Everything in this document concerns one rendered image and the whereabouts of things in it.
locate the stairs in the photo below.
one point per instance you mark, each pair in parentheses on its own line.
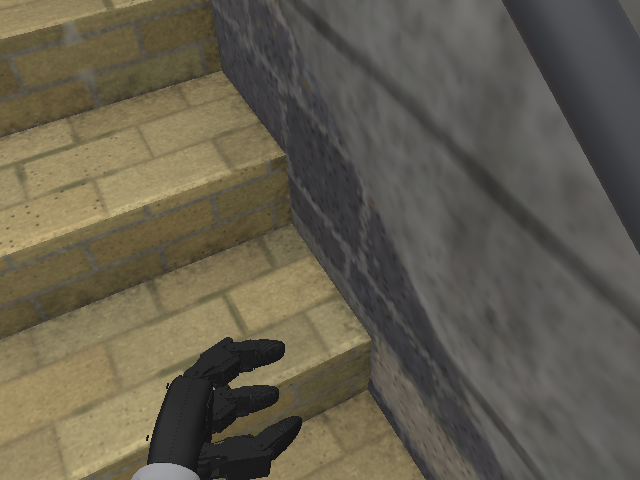
(144,217)

